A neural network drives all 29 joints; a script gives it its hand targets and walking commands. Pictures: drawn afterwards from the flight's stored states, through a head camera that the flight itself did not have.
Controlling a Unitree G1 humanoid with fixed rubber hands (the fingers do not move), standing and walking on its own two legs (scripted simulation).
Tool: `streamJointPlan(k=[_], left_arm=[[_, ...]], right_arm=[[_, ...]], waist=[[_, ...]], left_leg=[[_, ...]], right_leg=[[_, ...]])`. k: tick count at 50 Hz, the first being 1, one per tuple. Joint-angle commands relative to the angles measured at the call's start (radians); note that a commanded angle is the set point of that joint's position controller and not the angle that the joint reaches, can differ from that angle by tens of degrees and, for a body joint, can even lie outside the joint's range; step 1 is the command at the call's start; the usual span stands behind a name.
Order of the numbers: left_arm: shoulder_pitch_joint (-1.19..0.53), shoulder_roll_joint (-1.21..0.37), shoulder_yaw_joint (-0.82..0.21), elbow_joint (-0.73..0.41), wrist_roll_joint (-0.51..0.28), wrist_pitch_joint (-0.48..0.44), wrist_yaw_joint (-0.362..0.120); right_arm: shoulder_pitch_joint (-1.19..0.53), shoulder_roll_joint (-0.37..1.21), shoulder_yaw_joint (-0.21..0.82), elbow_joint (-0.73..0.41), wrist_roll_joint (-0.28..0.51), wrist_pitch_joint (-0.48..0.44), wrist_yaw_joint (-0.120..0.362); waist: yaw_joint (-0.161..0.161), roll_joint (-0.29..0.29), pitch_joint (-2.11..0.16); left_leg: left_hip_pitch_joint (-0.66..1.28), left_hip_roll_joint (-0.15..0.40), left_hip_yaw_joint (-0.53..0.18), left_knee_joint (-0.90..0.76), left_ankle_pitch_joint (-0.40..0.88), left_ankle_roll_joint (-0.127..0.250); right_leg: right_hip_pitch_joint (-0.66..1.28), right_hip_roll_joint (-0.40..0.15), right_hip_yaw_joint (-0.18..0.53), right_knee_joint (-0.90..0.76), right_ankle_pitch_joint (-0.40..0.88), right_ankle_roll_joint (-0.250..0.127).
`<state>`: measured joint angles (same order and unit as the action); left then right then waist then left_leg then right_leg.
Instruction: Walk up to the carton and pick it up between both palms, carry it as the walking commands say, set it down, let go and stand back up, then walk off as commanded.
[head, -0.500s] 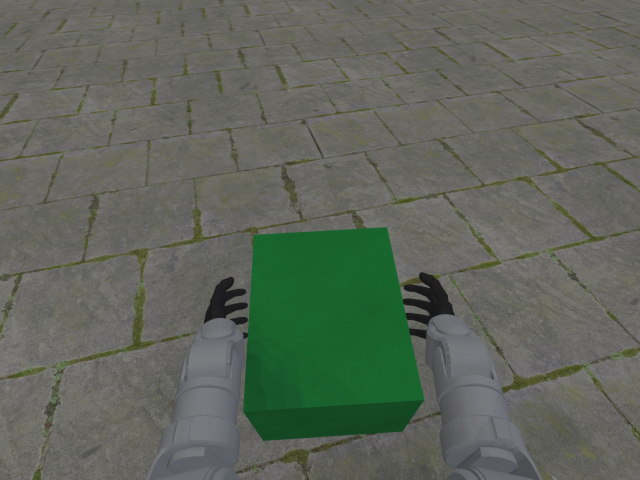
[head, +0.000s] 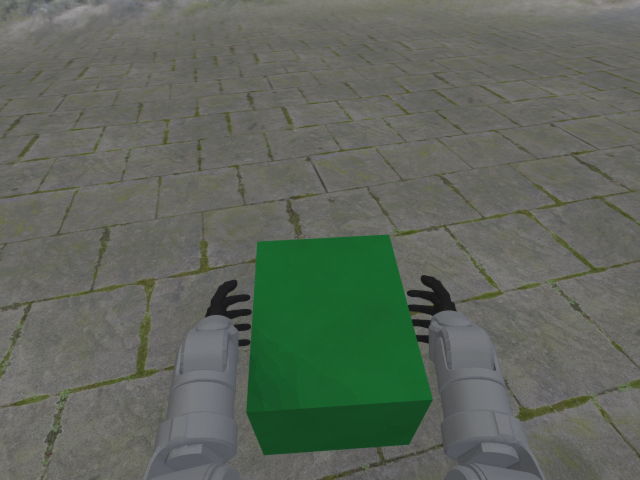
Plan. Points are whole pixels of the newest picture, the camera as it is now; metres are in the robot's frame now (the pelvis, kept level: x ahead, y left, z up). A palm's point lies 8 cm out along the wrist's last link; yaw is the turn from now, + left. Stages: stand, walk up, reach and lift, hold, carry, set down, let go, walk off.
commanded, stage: reach and lift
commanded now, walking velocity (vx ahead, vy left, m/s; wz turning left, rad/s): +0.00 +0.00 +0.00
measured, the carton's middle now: (329, 338) +0.34 -0.01 -0.03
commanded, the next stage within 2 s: hold in 0.78 s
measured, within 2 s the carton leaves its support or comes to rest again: neither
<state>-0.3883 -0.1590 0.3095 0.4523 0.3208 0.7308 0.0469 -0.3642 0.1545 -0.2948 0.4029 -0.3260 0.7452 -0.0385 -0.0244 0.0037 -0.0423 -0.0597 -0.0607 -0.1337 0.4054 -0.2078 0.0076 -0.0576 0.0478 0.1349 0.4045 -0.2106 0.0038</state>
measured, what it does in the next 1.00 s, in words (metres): stands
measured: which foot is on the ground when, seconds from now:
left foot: down 0.00-1.00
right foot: down 0.00-1.00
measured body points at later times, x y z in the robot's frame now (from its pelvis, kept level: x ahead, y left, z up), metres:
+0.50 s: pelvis +0.01 +0.00 +0.00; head -0.06 -0.01 +0.45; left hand +0.31 +0.15 +0.04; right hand +0.31 -0.16 +0.05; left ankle +0.02 +0.12 -0.74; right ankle +0.02 -0.12 -0.74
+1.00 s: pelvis +0.00 +0.00 +0.00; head -0.07 -0.01 +0.45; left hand +0.29 +0.15 +0.04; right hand +0.29 -0.16 +0.04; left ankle +0.02 +0.12 -0.74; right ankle +0.02 -0.12 -0.74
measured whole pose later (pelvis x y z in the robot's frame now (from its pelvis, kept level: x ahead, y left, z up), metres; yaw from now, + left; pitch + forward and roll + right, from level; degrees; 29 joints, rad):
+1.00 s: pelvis +0.00 +0.00 +0.00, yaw +0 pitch -7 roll +0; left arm -0.25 -0.15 0.22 0.29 0.28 0.77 0.03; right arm -0.25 0.15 -0.21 0.28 -0.29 0.77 -0.03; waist -0.01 0.01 -0.04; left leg -0.06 -0.06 -0.13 0.39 -0.20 0.00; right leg -0.06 0.04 0.12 0.40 -0.21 0.00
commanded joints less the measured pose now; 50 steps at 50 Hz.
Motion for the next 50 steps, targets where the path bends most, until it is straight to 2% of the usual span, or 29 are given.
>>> streamJointPlan(k=[1,10,19,29,35,43,50], left_arm=[[-0.614,-0.986,-0.500,-0.038,-0.307,-0.050,-0.297],[-0.641,-0.996,-0.530,-0.039,-0.335,-0.059,-0.316],[-0.585,-0.986,-0.523,-0.041,-0.328,-0.049,-0.325],[-0.483,-0.965,-0.587,-0.148,-0.330,-0.033,-0.303],[-0.441,-0.970,-0.629,-0.205,-0.346,-0.026,-0.295],[-0.423,-0.965,-0.649,-0.234,-0.357,-0.019,-0.298],[-0.440,-0.958,-0.637,-0.223,-0.353,-0.016,-0.305]], right_arm=[[-0.624,1.001,0.535,-0.005,0.317,-0.046,0.297],[-0.620,1.040,0.539,-0.018,0.310,-0.067,0.279],[-0.545,1.037,0.524,-0.009,0.300,-0.055,0.275],[-0.480,1.014,0.600,-0.103,0.335,-0.036,0.291],[-0.446,1.001,0.631,-0.162,0.350,-0.033,0.293],[-0.419,0.994,0.636,-0.182,0.346,-0.027,0.291],[-0.436,0.995,0.627,-0.169,0.343,-0.023,0.293]], waist=[[0.026,-0.003,-0.199],[0.022,0.001,-0.273],[0.012,-0.012,-0.253],[0.026,-0.006,-0.220],[0.023,0.007,-0.235],[0.012,0.002,-0.219],[0.016,-0.005,-0.193]], left_leg=[[0.022,-0.014,0.049,-0.071,0.089,-0.013],[0.021,-0.014,0.062,-0.056,0.132,-0.014],[0.026,-0.020,0.063,-0.073,0.167,-0.015],[0.044,-0.020,0.049,-0.080,0.195,-0.016],[0.054,-0.020,0.041,-0.075,0.213,-0.018],[0.039,-0.019,0.037,-0.075,0.174,-0.016],[0.013,-0.019,0.040,-0.076,0.110,-0.011]], right_leg=[[0.018,0.026,-0.064,-0.062,0.092,0.002],[0.043,0.017,-0.052,-0.047,0.150,0.014],[0.056,0.019,-0.056,-0.062,0.197,0.017],[0.045,0.030,-0.056,-0.067,0.204,0.012],[0.046,0.031,-0.052,-0.061,0.219,0.009],[0.036,0.031,-0.053,-0.060,0.180,0.005],[0.024,0.028,-0.056,-0.063,0.114,0.002]])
